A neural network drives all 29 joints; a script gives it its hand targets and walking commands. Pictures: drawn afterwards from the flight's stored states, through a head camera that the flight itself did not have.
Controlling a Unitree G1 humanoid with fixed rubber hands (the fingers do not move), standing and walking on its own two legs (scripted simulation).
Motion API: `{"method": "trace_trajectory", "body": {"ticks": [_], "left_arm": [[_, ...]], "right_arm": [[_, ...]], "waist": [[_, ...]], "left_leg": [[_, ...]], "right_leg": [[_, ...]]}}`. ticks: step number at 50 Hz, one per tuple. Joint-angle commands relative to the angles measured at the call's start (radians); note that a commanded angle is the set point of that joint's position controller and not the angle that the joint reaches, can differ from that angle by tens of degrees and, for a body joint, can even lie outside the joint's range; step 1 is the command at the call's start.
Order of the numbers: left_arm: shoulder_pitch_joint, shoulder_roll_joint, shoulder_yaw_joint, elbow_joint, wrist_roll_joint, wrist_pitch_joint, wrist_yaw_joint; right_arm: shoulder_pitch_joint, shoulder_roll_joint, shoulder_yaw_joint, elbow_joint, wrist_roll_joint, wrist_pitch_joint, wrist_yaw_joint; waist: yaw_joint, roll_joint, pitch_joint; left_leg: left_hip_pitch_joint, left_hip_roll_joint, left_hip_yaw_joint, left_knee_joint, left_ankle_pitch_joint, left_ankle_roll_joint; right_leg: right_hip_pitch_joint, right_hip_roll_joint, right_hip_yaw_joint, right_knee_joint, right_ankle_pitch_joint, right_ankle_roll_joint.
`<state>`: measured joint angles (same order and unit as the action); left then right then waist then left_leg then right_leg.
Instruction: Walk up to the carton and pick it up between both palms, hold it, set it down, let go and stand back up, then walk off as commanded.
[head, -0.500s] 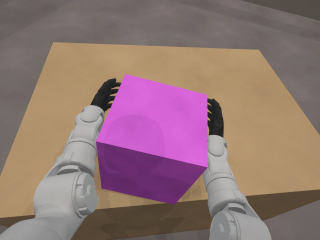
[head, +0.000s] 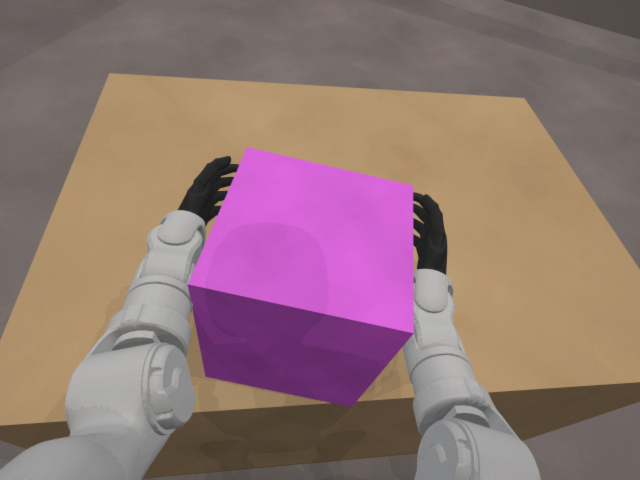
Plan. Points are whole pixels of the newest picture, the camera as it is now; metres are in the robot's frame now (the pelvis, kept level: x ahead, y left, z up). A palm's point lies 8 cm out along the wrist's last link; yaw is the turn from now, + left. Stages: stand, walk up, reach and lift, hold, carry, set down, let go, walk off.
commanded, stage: set down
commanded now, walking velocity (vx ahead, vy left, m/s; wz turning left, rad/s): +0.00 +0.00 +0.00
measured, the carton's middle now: (303, 286) +0.35 +0.00 +0.01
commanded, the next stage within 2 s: none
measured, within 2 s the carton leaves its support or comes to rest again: neither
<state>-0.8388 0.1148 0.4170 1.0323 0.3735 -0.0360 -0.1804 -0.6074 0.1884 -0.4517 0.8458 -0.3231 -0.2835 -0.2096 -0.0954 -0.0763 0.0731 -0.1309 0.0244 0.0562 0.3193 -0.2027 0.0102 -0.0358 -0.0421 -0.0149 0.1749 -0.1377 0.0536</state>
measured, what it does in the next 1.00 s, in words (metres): stands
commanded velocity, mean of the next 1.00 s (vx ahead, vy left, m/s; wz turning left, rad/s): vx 0.00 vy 0.00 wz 0.00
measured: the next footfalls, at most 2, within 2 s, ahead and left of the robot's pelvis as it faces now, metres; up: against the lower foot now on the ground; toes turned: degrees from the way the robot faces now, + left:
none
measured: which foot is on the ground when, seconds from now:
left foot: down 0.00-1.00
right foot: down 0.00-1.00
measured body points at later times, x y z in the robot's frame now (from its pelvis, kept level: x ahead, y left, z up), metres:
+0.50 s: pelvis +0.00 +0.00 +0.00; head +0.05 +0.03 +0.44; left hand +0.44 +0.14 +0.06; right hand +0.37 -0.16 +0.06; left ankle -0.02 +0.10 -0.75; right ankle -0.04 -0.16 -0.75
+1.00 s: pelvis -0.03 +0.02 -0.01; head +0.03 +0.07 +0.43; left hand +0.42 +0.15 +0.02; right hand +0.36 -0.17 +0.04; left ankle -0.02 +0.10 -0.75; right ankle -0.04 -0.16 -0.75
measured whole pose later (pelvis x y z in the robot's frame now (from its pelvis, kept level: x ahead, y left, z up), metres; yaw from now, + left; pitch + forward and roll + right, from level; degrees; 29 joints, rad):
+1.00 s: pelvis -0.03 +0.02 -0.01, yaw +0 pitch +12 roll -3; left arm -0.85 0.19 0.11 1.27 -0.05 -0.17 -0.02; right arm -0.76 0.03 -0.28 1.19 0.08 -0.31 -0.27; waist -0.13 -0.05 -0.12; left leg -0.50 0.03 0.05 0.53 -0.24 0.01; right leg -0.38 -0.04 -0.02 0.34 -0.16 0.06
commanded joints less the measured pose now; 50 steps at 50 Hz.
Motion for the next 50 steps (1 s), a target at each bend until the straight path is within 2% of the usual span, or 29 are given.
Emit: {"method": "trace_trajectory", "body": {"ticks": [1, 3, 5, 8, 9, 10, 14, 16, 17, 18, 21, 22, 23, 24, 27, 28, 31, 32, 33, 35, 37, 38, 39, 41, 42, 44, 46, 48, 50], "left_arm": [[-0.437, -0.489, -0.093, 0.049, 0.052, -0.014, -0.117], [-0.442, -0.494, -0.118, -0.004, 0.044, -0.028, -0.11], [-0.43, -0.487, -0.096, 0.035, 0.056, -0.025, -0.112], [-0.442, -0.486, -0.103, 0.031, 0.055, -0.029, -0.113], [-0.413, -0.5, -0.099, 0.03, 0.064, -0.03, -0.107], [-0.414, -0.496, -0.099, 0.048, 0.058, -0.023, -0.109], [-0.423, -0.467, -0.069, 0.052, 0.063, -0.024, -0.115], [-0.415, -0.464, -0.085, 0.044, 0.06, -0.031, -0.11], [-0.406, -0.466, -0.089, 0.029, 0.063, -0.034, -0.11], [-0.4, -0.436, -0.062, 0.039, 0.068, -0.034, -0.108], [-0.413, -0.439, -0.068, 0.009, 0.073, -0.045, -0.104], [-0.371, -0.354, -0.053, 0.052, 0.059, -0.046, -0.096], [-0.413, -0.361, -0.068, 0.024, 0.059, -0.055, -0.087], [-0.419, -0.334, -0.048, 0.023, 0.06, -0.051, -0.077], [-0.379, -0.111, -0.032, 0.005, 0.012, -0.069, -0.022], [-0.393, -0.101, -0.071, -0.041, -0.021, -0.074, -0.003], [-0.404, -0.051, -0.183, -0.049, -0.115, -0.094, 0.048], [-0.441, 0.021, -0.219, -0.052, -0.157, -0.103, 0.075], [-0.445, 0.076, -0.22, -0.017, -0.187, -0.11, 0.096], [-0.487, 0.126, -0.27, 0.033, -0.245, -0.122, 0.129], [-0.504, 0.159, -0.316, 0.041, -0.31, -0.154, 0.157], [-0.519, 0.177, -0.34, 0.068, -0.344, -0.162, 0.163], [-0.544, 0.168, -0.358, 0.111, -0.359, -0.169, 0.164], [-0.565, 0.216, -0.373, 0.098, -0.391, -0.191, 0.171], [-0.608, 0.227, -0.404, 0.097, -0.413, -0.197, 0.176], [-0.562, 0.234, -0.422, 0.1, -0.431, -0.201, 0.176], [-0.464, 0.224, -0.419, 0.064, -0.428, -0.198, 0.159], [-0.613, 0.273, -0.44, 0.151, -0.453, -0.193, 0.167], [-0.571, 0.266, -0.464, 0.18, -0.469, -0.184, 0.171]], "right_arm": [[-0.405, 0.504, 0.207, 0.106, -0.088, -0.03, 0.074], [-0.38, 0.499, 0.201, 0.122, -0.096, -0.043, 0.069], [-0.4, 0.49, 0.167, 0.134, -0.111, -0.046, 0.066], [-0.397, 0.498, 0.156, 0.132, -0.114, -0.05, 0.063], [-0.386, 0.502, 0.166, 0.13, -0.108, -0.059, 0.068], [-0.383, 0.496, 0.151, 0.153, -0.106, -0.052, 0.065], [-0.385, 0.491, 0.153, 0.134, -0.114, -0.042, 0.067], [-0.373, 0.484, 0.153, 0.14, -0.113, -0.054, 0.065], [-0.347, 0.482, 0.133, 0.164, -0.118, -0.05, 0.063], [-0.352, 0.458, 0.138, 0.16, -0.117, -0.049, 0.063], [-0.352, 0.458, 0.115, 0.151, -0.128, -0.055, 0.053], [-0.311, 0.356, 0.106, 0.172, -0.124, -0.055, 0.044], [-0.328, 0.37, 0.084, 0.169, -0.128, -0.062, 0.042], [-0.339, 0.34, 0.051, 0.18, -0.127, -0.054, 0.034], [-0.307, 0.118, 0.057, 0.188, -0.06, -0.058, 0.003], [-0.31, 0.119, 0.048, 0.164, -0.047, -0.065, -0.022], [-0.349, 0.069, 0.104, 0.187, 0.052, -0.089, -0.056], [-0.355, -0.031, 0.097, 0.163, 0.077, -0.107, -0.066], [-0.404, -0.076, 0.132, 0.179, 0.13, -0.116, -0.073], [-0.456, -0.121, 0.154, 0.161, 0.19, -0.129, -0.084], [-0.515, -0.17, 0.16, 0.119, 0.244, -0.143, -0.084], [-0.524, -0.204, 0.173, 0.112, 0.255, -0.149, -0.085], [-0.525, -0.209, 0.19, 0.174, 0.277, -0.132, -0.084], [-0.538, -0.239, 0.22, 0.171, 0.316, -0.118, -0.077], [-0.572, -0.262, 0.216, 0.188, 0.335, -0.105, -0.073], [-0.523, -0.26, 0.253, 0.213, 0.37, -0.092, -0.068], [-0.418, -0.261, 0.298, 0.214, 0.402, -0.096, -0.065], [-0.556, -0.313, 0.255, 0.295, 0.414, -0.049, -0.05], [-0.551, -0.326, 0.273, 0.304, 0.426, -0.034, -0.044]], "waist": [[-0.001, 0.075, -0.246], [-0.032, 0.082, -0.285], [-0.035, 0.06, -0.244], [-0.036, 0.077, -0.27], [-0.012, 0.092, -0.275], [-0.032, 0.082, -0.24], [-0.01, 0.066, -0.235], [-0.009, 0.079, -0.264], [-0.038, 0.077, -0.221], [-0.014, 0.068, -0.219], [-0.021, 0.07, -0.231], [-0.03, 0.058, -0.218], [-0.051, 0.078, -0.236], [-0.036, 0.078, -0.214], [-0.019, 0.078, -0.272], [-0.055, 0.07, -0.287], [-0.056, 0.104, -0.386], [-0.078, 0.132, -0.503], [-0.049, 0.144, -0.564], [-0.049, 0.184, -0.707], [-0.046, 0.212, -0.831], [-0.053, 0.204, -0.903], [-0.05, 0.215, -0.874], [-0.04, 0.217, -0.932], [-0.057, 0.222, -0.934], [-0.064, 0.223, -0.887], [-0.068, 0.24, -0.869], [-0.077, 0.246, -0.783], [-0.084, 0.238, -0.689]], "left_leg": [[-0.063, -0.036, 0.068, -0.045, 0.201, -0.011], [-0.024, -0.036, 0.063, -0.025, 0.265, -0.02], [-0.038, -0.037, 0.071, -0.022, 0.234, -0.019], [-0.042, -0.034, 0.07, -0.012, 0.271, -0.028], [-0.025, -0.037, 0.076, -0.009, 0.294, -0.031], [-0.031, -0.034, 0.067, -0.014, 0.27, -0.027], [-0.067, -0.035, 0.079, -0.028, 0.192, -0.009], [-0.049, -0.033, 0.079, -0.02, 0.232, -0.018], [-0.048, -0.034, 0.066, -0.015, 0.234, -0.016], [-0.051, -0.032, 0.076, -0.013, 0.222, -0.011], [-0.074, -0.034, 0.077, -0.022, 0.198, -0.011], [-0.051, -0.031, 0.075, -0.019, 0.229, -0.012], [-0.057, -0.031, 0.064, -0.006, 0.226, -0.017], [-0.034, -0.029, 0.073, -0.018, 0.216, -0.017], [-0.052, -0.027, 0.075, 0.003, 0.222, -0.013], [-0.052, -0.032, 0.07, 0.014, 0.239, -0.016], [-0.089, -0.025, 0.056, 0.069, 0.253, -0.024], [-0.068, -0.025, 0.047, 0.089, 0.305, -0.049], [-0.082, -0.031, 0.055, 0.121, 0.319, -0.049], [-0.111, -0.031, 0.041, 0.176, 0.343, -0.065], [-0.068, -0.028, 0.032, 0.235, 0.453, -0.096], [-0.061, -0.027, 0.028, 0.254, 0.488, -0.106], [-0.075, -0.023, 0.026, 0.266, 0.487, -0.112], [-0.052, -0.025, 0.028, 0.285, 0.502, -0.111], [-0.068, -0.024, 0.02, 0.288, 0.478, -0.116], [-0.026, -0.019, 0.008, 0.293, 0.479, -0.121], [0.024, -0.019, 0.002, 0.291, 0.573, -0.129], [-0.068, -0.005, -0.006, 0.278, 0.411, -0.123], [-0.073, -0.005, -0.013, 0.252, 0.328, -0.125]], "right_leg": [[0.11, 0.035, -0.078, 0.077, 0.343, 0.023], [0.072, 0.043, -0.086, 0.081, 0.369, 0.028], [0.051, 0.043, -0.09, 0.071, 0.327, 0.026], [0.05, 0.045, -0.086, 0.076, 0.335, 0.02], [0.06, 0.045, -0.082, 0.071, 0.334, 0.019], [0.05, 0.044, -0.081, 0.067, 0.339, 0.019], [0.049, 0.038, -0.079, 0.06, 0.28, 0.021], [0.042, 0.042, -0.087, 0.07, 0.308, 0.023], [0.041, 0.039, -0.085, 0.069, 0.311, 0.026], [0.034, 0.037, -0.078, 0.07, 0.297, 0.027], [0.047, 0.032, -0.077, 0.073, 0.295, 0.031], [0.048, 0.039, -0.084, 0.082, 0.342, 0.033], [0.006, 0.04, -0.091, 0.074, 0.288, 0.027], [-0.004, 0.041, -0.092, 0.055, 0.239, 0.025], [0.003, 0.045, -0.083, 0.079, 0.273, 0.027], [-0.012, 0.049, -0.088, 0.082, 0.302, 0.034], [-0.073, 0.054, -0.074, 0.112, 0.337, 0.023], [-0.09, 0.075, -0.086, 0.129, 0.366, 0.012], [-0.105, 0.077, -0.068, 0.144, 0.392, 0.01], [-0.141, 0.084, -0.058, 0.183, 0.458, -0.002], [-0.161, 0.101, -0.06, 0.218, 0.529, -0.007], [-0.168, 0.108, -0.07, 0.226, 0.568, -0.006], [-0.201, 0.109, -0.066, 0.225, 0.53, -0.013], [-0.202, 0.113, -0.063, 0.248, 0.535, -0.009], [-0.236, 0.114, -0.067, 0.244, 0.489, -0.009], [-0.264, 0.114, -0.069, 0.238, 0.46, -0.012], [-0.26, 0.121, -0.064, 0.228, 0.501, -0.013], [-0.35, 0.113, -0.065, 0.226, 0.298, -0.021], [-0.365, 0.109, -0.077, 0.222, 0.236, -0.029]]}}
